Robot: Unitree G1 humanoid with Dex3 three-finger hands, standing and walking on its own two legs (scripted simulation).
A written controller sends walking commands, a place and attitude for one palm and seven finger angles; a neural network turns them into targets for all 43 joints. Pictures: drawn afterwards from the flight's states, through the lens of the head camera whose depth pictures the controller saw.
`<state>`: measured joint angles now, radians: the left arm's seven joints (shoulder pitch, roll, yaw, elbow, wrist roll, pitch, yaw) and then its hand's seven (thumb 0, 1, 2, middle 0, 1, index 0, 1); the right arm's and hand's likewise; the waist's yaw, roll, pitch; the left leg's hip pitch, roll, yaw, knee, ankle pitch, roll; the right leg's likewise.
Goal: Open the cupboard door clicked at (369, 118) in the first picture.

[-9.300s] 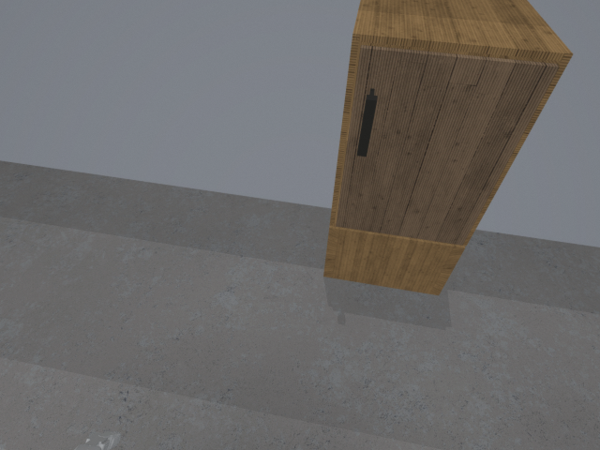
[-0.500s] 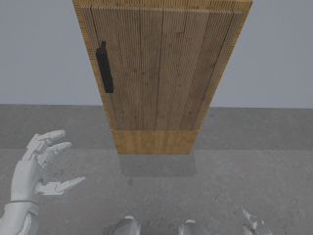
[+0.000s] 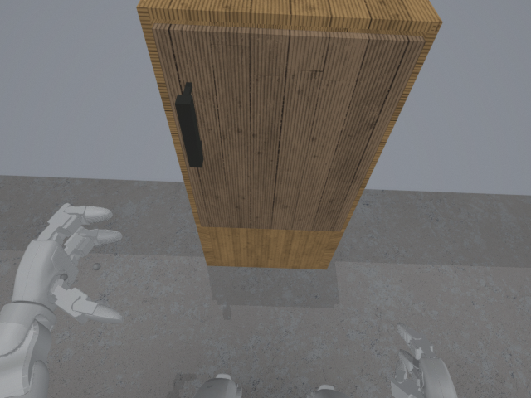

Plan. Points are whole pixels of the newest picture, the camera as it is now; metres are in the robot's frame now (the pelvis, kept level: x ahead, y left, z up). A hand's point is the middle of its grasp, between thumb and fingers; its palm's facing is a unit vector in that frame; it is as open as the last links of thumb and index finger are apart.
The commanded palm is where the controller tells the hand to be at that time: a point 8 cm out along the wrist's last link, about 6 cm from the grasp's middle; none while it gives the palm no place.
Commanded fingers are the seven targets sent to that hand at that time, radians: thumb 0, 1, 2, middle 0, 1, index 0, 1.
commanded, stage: raise the hand with hooked fingers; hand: left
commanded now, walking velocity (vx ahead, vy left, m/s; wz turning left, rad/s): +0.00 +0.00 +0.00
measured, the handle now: (192, 126) +0.57 +0.19 +0.05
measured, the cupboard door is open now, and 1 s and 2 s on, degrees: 0 0 0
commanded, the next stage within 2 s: move the hooked fingers beside the handle in 0.64 s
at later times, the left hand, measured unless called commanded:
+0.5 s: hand (106, 248) +0.29 +0.25 +0.06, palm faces +0.07 -1.00 -0.04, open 14.0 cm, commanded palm +0.26 +0.30 +0.07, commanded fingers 0.00 -0.50 0.30 -0.30 -1.20 -0.30 -1.20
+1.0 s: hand (118, 225) +0.33 +0.25 +0.06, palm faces +0.03 -1.00 -0.02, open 14.0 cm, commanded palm +0.31 +0.30 +0.06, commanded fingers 0.00 -0.50 0.30 -0.30 -1.20 -0.30 -1.20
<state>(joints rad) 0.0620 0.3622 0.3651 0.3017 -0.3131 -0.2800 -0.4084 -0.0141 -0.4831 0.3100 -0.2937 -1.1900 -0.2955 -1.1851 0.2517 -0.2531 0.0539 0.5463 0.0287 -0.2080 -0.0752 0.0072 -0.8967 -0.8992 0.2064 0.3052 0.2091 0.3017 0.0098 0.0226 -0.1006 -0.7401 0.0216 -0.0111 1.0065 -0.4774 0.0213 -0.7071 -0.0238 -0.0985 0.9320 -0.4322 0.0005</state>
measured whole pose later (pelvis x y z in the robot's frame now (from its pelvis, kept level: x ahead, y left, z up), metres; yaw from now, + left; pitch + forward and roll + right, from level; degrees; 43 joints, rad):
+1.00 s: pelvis -0.01 -0.01 +0.00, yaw +0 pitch +13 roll -2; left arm -0.25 0.41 0.42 0.61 -0.29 -0.34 -0.45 -0.02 -0.51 0.30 -0.30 -1.20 -0.30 -1.20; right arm 0.27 -0.27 0.05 0.59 0.03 -0.18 -0.09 0.01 -0.90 -0.90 0.21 0.30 0.21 0.30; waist -0.02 0.00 -0.07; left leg -0.75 0.03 -0.01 0.98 -0.45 0.00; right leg -0.73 -0.01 -0.10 0.93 -0.41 -0.02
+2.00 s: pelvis -0.01 +0.00 -0.01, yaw -3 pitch +19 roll -3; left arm -0.72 0.55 0.48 1.08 -0.14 -0.41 -0.37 -0.02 -0.50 0.30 -0.30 -1.20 -0.30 -1.20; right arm 0.37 -0.28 0.04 0.62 0.00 0.00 -0.05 0.00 -0.90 -0.90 0.20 0.30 0.21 0.30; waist -0.13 0.01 -0.10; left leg -0.92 0.05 0.01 1.06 -0.48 0.02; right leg -0.91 0.00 -0.07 0.98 -0.42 -0.01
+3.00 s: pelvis +0.00 +0.00 -0.02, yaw -4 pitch +22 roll -4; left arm -0.80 0.60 0.51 1.13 -0.10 -0.41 -0.33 -0.02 -0.50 0.30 -0.30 -1.20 -0.30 -1.20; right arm 0.37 -0.27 0.05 0.59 -0.02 0.08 -0.02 0.00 -0.90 -0.90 0.20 0.30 0.21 0.30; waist -0.16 0.01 -0.11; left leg -0.98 0.06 0.01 1.08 -0.50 0.03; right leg -0.95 0.02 -0.07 0.98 -0.42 0.01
